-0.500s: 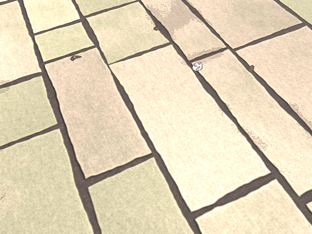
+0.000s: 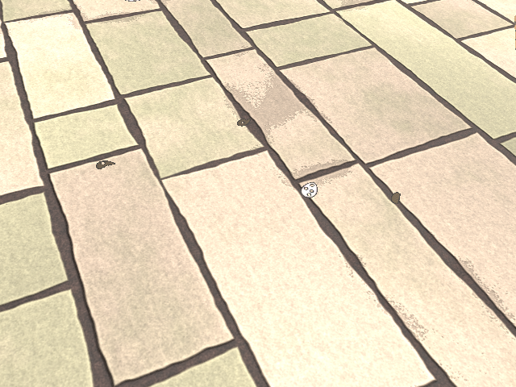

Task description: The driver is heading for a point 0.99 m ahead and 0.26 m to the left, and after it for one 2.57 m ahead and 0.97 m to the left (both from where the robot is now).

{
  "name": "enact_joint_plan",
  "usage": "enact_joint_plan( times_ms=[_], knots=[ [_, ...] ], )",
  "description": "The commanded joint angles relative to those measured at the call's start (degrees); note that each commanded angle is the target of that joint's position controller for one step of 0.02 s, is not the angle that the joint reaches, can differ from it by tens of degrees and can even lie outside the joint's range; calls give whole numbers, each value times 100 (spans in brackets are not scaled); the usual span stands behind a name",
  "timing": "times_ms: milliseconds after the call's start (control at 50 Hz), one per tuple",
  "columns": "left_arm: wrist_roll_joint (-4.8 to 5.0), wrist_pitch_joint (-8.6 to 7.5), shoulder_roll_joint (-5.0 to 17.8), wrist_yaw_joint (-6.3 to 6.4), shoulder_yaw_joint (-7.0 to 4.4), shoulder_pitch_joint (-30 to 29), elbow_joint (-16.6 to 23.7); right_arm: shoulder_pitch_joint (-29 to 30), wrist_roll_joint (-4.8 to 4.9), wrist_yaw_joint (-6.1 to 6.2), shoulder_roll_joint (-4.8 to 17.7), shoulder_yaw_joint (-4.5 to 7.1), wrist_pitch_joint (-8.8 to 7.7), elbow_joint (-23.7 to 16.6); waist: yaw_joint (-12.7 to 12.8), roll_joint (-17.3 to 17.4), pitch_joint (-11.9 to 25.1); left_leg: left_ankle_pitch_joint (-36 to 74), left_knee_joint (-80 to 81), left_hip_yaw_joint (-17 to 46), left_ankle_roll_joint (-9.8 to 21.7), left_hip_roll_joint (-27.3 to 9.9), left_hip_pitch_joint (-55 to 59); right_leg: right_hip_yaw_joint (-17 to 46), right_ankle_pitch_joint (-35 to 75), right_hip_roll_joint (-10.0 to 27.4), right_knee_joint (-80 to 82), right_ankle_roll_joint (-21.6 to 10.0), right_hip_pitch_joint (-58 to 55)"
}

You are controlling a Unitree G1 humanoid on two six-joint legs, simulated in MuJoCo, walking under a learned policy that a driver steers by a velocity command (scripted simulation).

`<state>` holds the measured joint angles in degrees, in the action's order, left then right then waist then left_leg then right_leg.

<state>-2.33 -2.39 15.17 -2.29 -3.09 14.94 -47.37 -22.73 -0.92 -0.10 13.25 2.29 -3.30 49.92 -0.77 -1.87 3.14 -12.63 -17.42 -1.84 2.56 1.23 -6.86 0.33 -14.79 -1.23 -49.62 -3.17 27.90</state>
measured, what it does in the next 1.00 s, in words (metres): walks ahead, turning left: right foot, then left foot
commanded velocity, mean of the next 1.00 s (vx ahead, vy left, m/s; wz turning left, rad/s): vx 0.46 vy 0.00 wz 0.21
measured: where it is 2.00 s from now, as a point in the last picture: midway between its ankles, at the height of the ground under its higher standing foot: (256, 353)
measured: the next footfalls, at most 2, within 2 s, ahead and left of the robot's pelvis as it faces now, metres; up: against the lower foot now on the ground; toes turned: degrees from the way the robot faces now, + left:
right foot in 0.30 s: +0.30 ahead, -0.13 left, +0.00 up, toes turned -4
left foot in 0.84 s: +0.59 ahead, +0.06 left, +0.00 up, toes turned +15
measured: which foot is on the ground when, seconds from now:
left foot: down 0.00-0.30, up 0.32-0.82, down 0.84-1.00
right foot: up 0.00-0.28, down 0.30-0.86, up 0.88-1.00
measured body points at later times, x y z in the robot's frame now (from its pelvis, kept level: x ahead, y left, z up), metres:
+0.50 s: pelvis +0.25 -0.06 +0.00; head +0.27 -0.07 +0.44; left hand +0.31 +0.20 -0.13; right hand +0.31 -0.32 -0.15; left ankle +0.23 +0.09 -0.67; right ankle +0.26 -0.12 -0.75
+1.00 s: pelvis +0.51 +0.00 -0.02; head +0.55 +0.02 +0.43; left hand +0.52 +0.27 -0.15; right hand +0.67 -0.24 -0.14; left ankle +0.55 +0.05 -0.75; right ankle +0.47 -0.15 -0.65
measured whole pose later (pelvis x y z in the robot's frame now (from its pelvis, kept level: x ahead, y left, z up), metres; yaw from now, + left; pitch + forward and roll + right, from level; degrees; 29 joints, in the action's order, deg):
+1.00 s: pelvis +0.51 +0.00 -0.02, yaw +16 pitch +0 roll +0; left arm -1.4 -3.5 13.2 1.1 -2.1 12.1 -50.0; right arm -10.8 -0.2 -0.4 15.5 4.2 -1.4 49.8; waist 0.3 -0.5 -5.8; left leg -9.2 -26.7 -2.8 7.5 7.0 -17.6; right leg -0.2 -22.0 2.9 -71.2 0.6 26.2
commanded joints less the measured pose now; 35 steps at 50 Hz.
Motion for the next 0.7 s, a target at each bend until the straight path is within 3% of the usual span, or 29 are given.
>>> enact_joint_plan(
  times_ms=[20, 120, 200, 240, 260, 280, 300, 320, 340, 360, 380, 420, 460, 520, 620, 700],
  knots=[
    [-43, -45, 338, -63, -63, -471, 378, -104, 36, -23, 689, 167, -179, -156, -2, 723, -718, -286, 1252, 1338, 708, -1301, 637, -70, 557, 373, -410, 199, 1585],
    [15, -8, 101, -76, 73, -1478, 655, -524, 21, -29, 682, 173, -197, 112, -281, 805, -826, 1422, 1037, 710, 736, -1135, 586, -392, 1038, 415, 720, 336, 1224],
    [50, -13, 168, -58, 92, -1814, 753, -648, -1, 4, 832, 203, -182, 273, -312, 892, -877, 2256, 757, 605, 677, -1325, 712, -550, 874, 280, 1530, 105, 529],
    [45, -33, 267, -3, 51, -1531, 681, -528, -4, 22, 917, 220, -159, 326, -100, 899, -775, 3287, 336, 548, 595, -1435, 800, -596, 612, 113, 1777, -106, -99],
    [37, -60, 355, 43, 0, -1048, 521, -466, 0, 28, 966, 231, -145, 355, 140, 856, -521, 4144, -255, 436, 519, -1384, 838, -644, 523, -60, 1963, -225, -745],
    [4, -119, 478, 102, -74, -143, 201, -410, 19, 32, 948, 220, -118, 375, 539, 640, -31, 4392, -1306, 188, 408, -1158, 592, -678, 667, -178, 2265, -383, -1895],
    [-115, -182, 824, 180, -185, 864, -37, -348, 40, 31, 805, 164, -117, 256, 936, 276, 630, 3015, -2773, 17, 309, -925, -421, 203, 142, 655, 2332, -629, -3374],
    [-191, -176, 1501, 229, -340, 1365, -113, -924, 215, -28, 65, -3, -117, 37, 729, -1266, 1499, -724, -4970, -282, 37, 23, -2413, 3072, -770, 2497, 2836, -1299, -4999],
    [54, -111, 1276, 214, -315, 1155, -125, -641, 74, 20, 710, 168, -102, 144, 773, -760, 1425, -1594, -5592, 472, 151, 103, -2876, 3960, -753, 2515, 3432, -1394, -4533],
    [103, -107, 979, 208, -227, 537, -96, -154, 54, 4, 746, 202, -112, 3, 499, -438, 465, -1097, -5646, 548, 228, -263, -3118, 2899, -589, 2224, 3413, -1224, -3779],
    [97, -152, 611, 186, -134, 184, -71, 97, 47, -30, 627, 158, -155, -28, 375, -164, 10, -669, -5323, 508, 241, -466, -2974, 2236, 51, 1950, 3587, -1094, -3031],
    [137, -222, 296, 202, -36, -49, -173, 36, -93, -86, 486, 148, -39, 67, 32, -214, -360, -365, -4795, 422, 162, -699, -2450, 1312, 759, 1405, 3882, -746, -2171],
    [127, -326, 302, 212, -37, 113, -288, -99, -97, -152, 345, 122, 90, 159, -63, -244, -346, -317, -4706, 399, 79, -652, -2265, 943, 1304, 1412, 4043, -808, -1979],
    [138, -420, 392, 230, -59, 354, -462, 511, -82, -206, 339, 137, 178, -3, -27, -163, -663, 233, -4321, 447, -8, -695, -2847, 418, 1295, 1377, 4378, -764, -1999],
    [148, -446, 320, 247, -5, 577, -614, 1519, -53, -255, 217, 62, 151, -311, 132, -98, -867, 1321, -2976, 203, -39, -580, -3048, -385, 1910, 1221, 4439, -586, -2188],
    [137, -427, 379, 336, 7, 985, -825, 2239, -77, -298, 170, -12, 129, -594, 340, -59, -990, 1457, -2086, -260, 137, -472, -2969, -756, 2718, 1375, 4267, -510, -2808]
  ],
)
Keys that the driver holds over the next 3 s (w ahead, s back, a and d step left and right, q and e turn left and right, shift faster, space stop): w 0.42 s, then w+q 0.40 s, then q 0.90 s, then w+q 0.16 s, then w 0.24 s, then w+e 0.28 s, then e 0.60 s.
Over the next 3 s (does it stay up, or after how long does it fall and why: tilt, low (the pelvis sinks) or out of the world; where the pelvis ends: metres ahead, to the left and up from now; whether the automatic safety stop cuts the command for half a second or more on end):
stays up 0.90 0.34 -0.02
